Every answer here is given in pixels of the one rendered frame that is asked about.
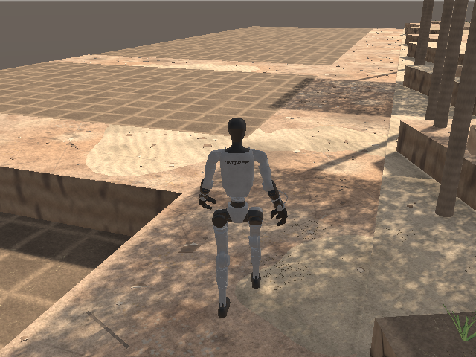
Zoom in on right robot forearm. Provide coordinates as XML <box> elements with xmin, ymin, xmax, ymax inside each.
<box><xmin>268</xmin><ymin>180</ymin><xmax>285</xmax><ymax>211</ymax></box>

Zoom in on robot left hand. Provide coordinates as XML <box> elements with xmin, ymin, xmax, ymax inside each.
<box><xmin>199</xmin><ymin>196</ymin><xmax>216</xmax><ymax>210</ymax></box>

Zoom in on right robot upper arm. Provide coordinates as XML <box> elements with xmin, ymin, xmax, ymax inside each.
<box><xmin>252</xmin><ymin>149</ymin><xmax>274</xmax><ymax>192</ymax></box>

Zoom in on robot right thigh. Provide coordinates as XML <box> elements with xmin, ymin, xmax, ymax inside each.
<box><xmin>248</xmin><ymin>207</ymin><xmax>263</xmax><ymax>248</ymax></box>

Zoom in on left robot upper arm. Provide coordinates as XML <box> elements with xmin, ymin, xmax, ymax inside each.
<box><xmin>202</xmin><ymin>149</ymin><xmax>222</xmax><ymax>189</ymax></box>

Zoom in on robot right hand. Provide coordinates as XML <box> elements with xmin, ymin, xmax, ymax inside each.
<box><xmin>271</xmin><ymin>208</ymin><xmax>288</xmax><ymax>226</ymax></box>

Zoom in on left robot forearm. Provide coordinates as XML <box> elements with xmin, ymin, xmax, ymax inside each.
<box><xmin>199</xmin><ymin>179</ymin><xmax>210</xmax><ymax>201</ymax></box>

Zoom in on left robot foot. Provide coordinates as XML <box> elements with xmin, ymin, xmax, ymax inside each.
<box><xmin>218</xmin><ymin>297</ymin><xmax>231</xmax><ymax>318</ymax></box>

